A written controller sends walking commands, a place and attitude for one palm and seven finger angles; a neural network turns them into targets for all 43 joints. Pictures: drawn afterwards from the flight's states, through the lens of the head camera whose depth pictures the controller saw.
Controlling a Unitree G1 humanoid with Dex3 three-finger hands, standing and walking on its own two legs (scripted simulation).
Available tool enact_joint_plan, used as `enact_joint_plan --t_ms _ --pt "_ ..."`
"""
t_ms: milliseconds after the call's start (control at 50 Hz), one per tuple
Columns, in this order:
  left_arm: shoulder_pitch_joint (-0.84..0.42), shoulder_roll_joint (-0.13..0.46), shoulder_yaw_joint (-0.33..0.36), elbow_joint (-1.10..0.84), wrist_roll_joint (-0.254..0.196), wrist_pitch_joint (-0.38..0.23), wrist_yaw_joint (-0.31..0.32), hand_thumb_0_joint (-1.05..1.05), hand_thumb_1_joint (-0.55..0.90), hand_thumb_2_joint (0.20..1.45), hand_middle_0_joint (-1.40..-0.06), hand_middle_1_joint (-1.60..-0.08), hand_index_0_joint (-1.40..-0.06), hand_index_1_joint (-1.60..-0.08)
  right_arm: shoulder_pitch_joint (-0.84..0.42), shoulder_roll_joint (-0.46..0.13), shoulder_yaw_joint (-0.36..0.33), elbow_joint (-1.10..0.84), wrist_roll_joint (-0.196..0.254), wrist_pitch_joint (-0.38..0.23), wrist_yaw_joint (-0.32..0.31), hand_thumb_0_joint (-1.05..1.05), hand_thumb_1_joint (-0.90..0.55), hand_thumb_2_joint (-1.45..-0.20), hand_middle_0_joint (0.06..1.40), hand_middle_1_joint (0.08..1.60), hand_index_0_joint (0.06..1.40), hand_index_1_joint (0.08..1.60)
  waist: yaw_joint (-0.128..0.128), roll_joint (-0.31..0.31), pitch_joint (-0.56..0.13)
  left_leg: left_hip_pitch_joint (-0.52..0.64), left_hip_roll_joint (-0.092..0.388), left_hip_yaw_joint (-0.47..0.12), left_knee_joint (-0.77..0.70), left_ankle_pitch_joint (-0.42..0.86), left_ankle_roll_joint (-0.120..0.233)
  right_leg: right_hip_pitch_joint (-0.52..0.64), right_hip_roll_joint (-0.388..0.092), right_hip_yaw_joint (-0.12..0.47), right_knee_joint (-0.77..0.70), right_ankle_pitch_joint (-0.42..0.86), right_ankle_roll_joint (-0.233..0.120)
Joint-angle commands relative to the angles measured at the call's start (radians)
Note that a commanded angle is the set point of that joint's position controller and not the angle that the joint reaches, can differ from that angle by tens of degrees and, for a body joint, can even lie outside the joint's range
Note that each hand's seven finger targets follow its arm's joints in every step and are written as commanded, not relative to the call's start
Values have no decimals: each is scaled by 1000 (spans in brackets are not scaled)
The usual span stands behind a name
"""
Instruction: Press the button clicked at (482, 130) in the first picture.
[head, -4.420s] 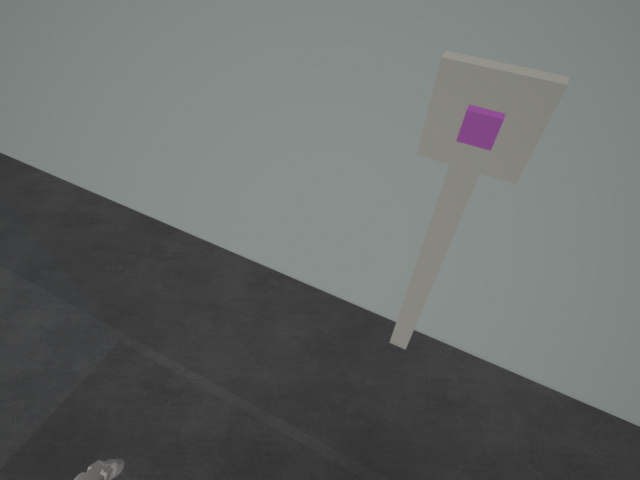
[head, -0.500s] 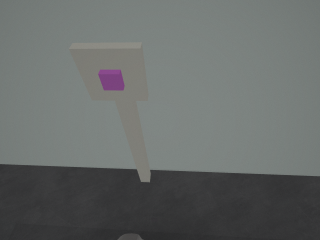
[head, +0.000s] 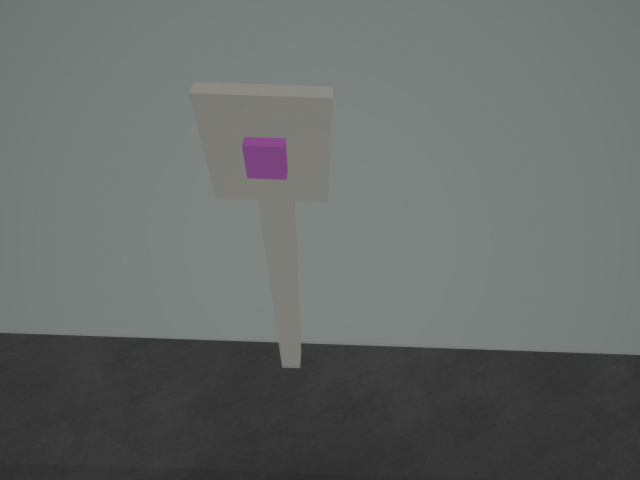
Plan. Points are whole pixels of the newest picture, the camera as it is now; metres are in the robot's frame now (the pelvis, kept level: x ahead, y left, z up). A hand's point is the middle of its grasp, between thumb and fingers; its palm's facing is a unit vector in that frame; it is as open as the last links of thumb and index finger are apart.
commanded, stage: come to a stop and stand still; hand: left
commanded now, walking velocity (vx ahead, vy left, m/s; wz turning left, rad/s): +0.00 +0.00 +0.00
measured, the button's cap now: (266, 157) +0.53 +0.12 +0.11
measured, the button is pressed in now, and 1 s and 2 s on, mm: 0 0 0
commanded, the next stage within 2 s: look again from close up in 0.12 s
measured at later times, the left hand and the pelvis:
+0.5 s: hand out of the picture -0.02 +0.17 -0.17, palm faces +0.02 -0.98 -0.21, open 7.4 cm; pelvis -0.02 +0.00 +0.00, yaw +0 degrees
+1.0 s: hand out of the picture -0.03 +0.13 -0.18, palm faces +0.01 -0.99 -0.17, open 7.4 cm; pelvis -0.01 -0.03 +0.00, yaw -1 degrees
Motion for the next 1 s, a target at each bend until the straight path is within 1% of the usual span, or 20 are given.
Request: enact_joint_plan --t_ms 0,40,100,180,200,220,240,260,280,320,360,420,480,500,640,800,860,900,920,980 --pt "63 74 0 -7 -5 -30 9 0 900 900 -200 -300 -200 -300 71 -101 -15 -6 -6 -19 -3 0 -900 -900 200 300 200 300 -6 -82 -26 27 149 -119 -84 347 -24 43 -94 77 -59 391 -49" --pt "52 62 -3 -11 -5 -26 10 0 900 900 -200 -300 -200 -300 88 -96 -10 12 -6 -23 -2 0 -900 -900 200 300 200 300 -6 -55 -13 29 152 -119 -108 327 -16 31 -81 67 -75 298 -38" --pt "53 55 -4 -4 -6 -18 10 0 900 900 -200 -300 -200 -300 83 -80 -2 27 -7 -20 -1 0 -900 -900 200 300 200 300 2 -7 58 -16 146 -122 -140 223 -14 5 -68 68 -103 177 -32" --pt "69 45 -6 0 -5 -15 9 0 900 900 -200 -300 -200 -300 90 -71 0 36 -8 -17 0 0 -900 -900 200 300 200 300 3 9 81 -34 143 -127 -161 130 -11 -18 -63 71 -119 125 -32" --pt "102 88 -20 3 15 -49 46 0 900 900 -200 -300 -200 -300 19 -129 9 -50 -1 -34 16 0 -900 -900 200 300 200 300 17 -31 98 -111 156 -111 45 416 -33 -41 -94 81 -59 450 -31" --pt "100 101 -8 -40 3 -55 39 0 900 900 -200 -300 -200 -300 71 -92 7 -69 -15 -31 19 0 -900 -900 200 300 200 300 -6 39 17 -83 116 -122 7 155 -30 -3 -106 102 -43 266 -62" --pt "65 94 -17 -54 -1 -53 28 0 900 900 -200 -300 -200 -300 90 -91 10 -67 -17 -30 21 0 -900 -900 200 300 200 300 -17 80 15 -98 125 -137 -23 102 -22 -37 -81 88 -30 90 -74" --pt "64 92 -16 -65 0 -55 20 0 900 900 -200 -300 -200 -300 97 -91 12 -73 -23 -38 25 0 -900 -900 200 300 200 300 -6 169 -33 -93 133 -150 -25 156 -11 -19 -62 67 1 80 -74" --pt "72 90 -17 -65 -1 -53 16 0 900 900 -200 -300 -200 -300 92 -91 13 -84 -20 -38 21 0 -900 -900 200 300 200 300 -4 161 -38 -86 139 -161 -35 177 0 -18 -48 58 8 71 -72" --pt "72 73 -22 -61 -1 -51 12 0 900 900 -200 -300 -200 -300 91 -96 12 -95 -16 -37 17 0 -900 -900 200 300 200 300 -6 70 -16 -82 140 -159 -38 182 9 -28 -40 58 -1 85 -68" --pt "61 66 -26 -63 -1 -46 9 0 900 900 -200 -300 -200 -300 91 -100 14 -96 -15 -32 17 0 -900 -900 200 300 200 300 -7 9 46 -109 138 -159 -58 122 13 -53 -40 60 -15 60 -64" --pt "72 64 -26 -66 -1 -42 5 0 900 900 -200 -300 -200 -300 77 -108 12 -96 -15 -27 21 0 -900 -900 200 300 200 300 -5 -11 87 -121 127 -155 -95 19 9 -82 -41 77 -40 10 -63" --pt "79 73 -25 -67 1 -41 3 0 900 900 -200 -300 -200 -300 71 -111 14 -84 -15 -25 22 0 -900 -900 200 300 200 300 -4 3 96 -122 124 -150 -111 -10 8 -85 -41 83 -49 4 -63" --pt "79 75 -24 -68 0 -42 3 0 900 900 -200 -300 -200 -300 73 -114 15 -84 -15 -26 22 0 -900 -900 200 300 200 300 -4 -13 90 -117 123 -146 -110 0 6 -80 -42 84 -51 10 -62" --pt "88 79 -21 -58 -2 -44 2 0 900 900 -200 -300 -200 -300 58 -114 19 -55 -13 -32 17 0 -900 -900 200 300 200 300 -1 -2 51 -58 126 -122 -91 108 1 -58 -52 93 -63 102 -59" --pt "91 78 -19 -47 -2 -45 2 0 900 900 -200 -300 -200 -300 56 -105 18 -30 -12 -31 13 0 -900 -900 200 300 200 300 1 11 37 -40 132 -111 -84 134 -4 -42 -57 93 -72 141 -61" --pt "101 71 -13 -40 3 -35 -4 0 900 900 -200 -300 -200 -300 65 -104 11 -22 -17 -24 13 0 -900 -900 200 300 200 300 0 -8 55 -57 141 -115 -78 -12 4 -67 -36 80 -56 -22 -68" --pt "102 65 -7 -50 8 -27 -11 0 900 900 -200 -300 -200 -300 67 -114 1 -28 -23 -18 13 0 -900 -900 200 300 200 300 -4 31 102 -96 157 -142 -104 -138 15 -118 -19 72 -37 -117 -74" --pt "102 65 -3 -55 10 -24 -15 0 900 900 -200 -300 -200 -300 68 -122 -3 -32 -25 -17 13 0 -900 -900 200 300 200 300 -5 50 116 -106 173 -160 -122 -182 22 -137 -9 60 -15 -131 -75" --pt "111 54 7 -75 18 -22 -26 0 900 900 -200 -300 -200 -300 81 -149 -23 -42 -27 -19 8 0 -900 -900 200 300 200 300 -4 93 107 -95 234 -222 -147 -198 59 -169 16 14 68 -101 -74"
